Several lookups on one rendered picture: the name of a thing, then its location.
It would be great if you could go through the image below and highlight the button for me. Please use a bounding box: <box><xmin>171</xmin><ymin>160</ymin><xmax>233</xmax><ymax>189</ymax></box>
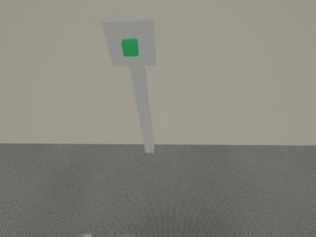
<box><xmin>121</xmin><ymin>39</ymin><xmax>139</xmax><ymax>57</ymax></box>

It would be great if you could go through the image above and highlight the panel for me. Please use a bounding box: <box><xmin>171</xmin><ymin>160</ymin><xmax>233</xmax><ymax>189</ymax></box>
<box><xmin>101</xmin><ymin>17</ymin><xmax>156</xmax><ymax>153</ymax></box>

